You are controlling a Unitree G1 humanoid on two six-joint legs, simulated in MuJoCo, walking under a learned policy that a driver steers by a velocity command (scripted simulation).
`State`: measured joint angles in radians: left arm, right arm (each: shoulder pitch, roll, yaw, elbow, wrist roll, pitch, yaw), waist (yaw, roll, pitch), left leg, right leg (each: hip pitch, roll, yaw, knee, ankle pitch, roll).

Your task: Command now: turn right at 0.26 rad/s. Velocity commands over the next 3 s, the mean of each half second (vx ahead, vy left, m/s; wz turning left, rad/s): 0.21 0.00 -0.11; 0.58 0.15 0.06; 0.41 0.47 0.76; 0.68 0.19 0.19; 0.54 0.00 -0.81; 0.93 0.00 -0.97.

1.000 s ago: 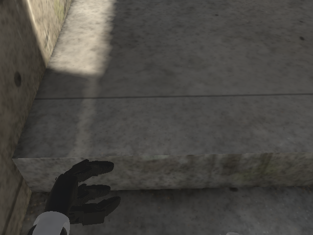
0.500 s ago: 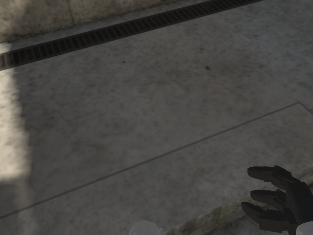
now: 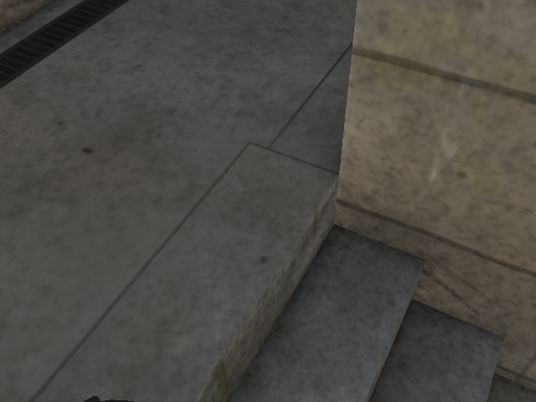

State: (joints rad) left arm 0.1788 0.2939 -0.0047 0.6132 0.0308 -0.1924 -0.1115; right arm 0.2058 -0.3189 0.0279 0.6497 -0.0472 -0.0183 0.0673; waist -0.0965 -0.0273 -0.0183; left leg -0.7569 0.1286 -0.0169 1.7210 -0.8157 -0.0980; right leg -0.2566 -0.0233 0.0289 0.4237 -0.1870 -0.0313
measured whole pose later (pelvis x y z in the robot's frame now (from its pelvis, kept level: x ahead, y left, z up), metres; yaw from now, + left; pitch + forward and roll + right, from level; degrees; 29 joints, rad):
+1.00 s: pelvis +0.33 -0.09 +0.16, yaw +1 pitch -1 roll +2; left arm 0.34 0.24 0.06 0.74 0.02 0.00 0.09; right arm 0.28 -0.31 -0.09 0.68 -0.02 0.01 0.02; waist 0.00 0.07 0.07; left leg -0.44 -0.05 -0.12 1.49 -0.24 -0.01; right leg -0.49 -0.04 -0.10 0.64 -0.15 -0.03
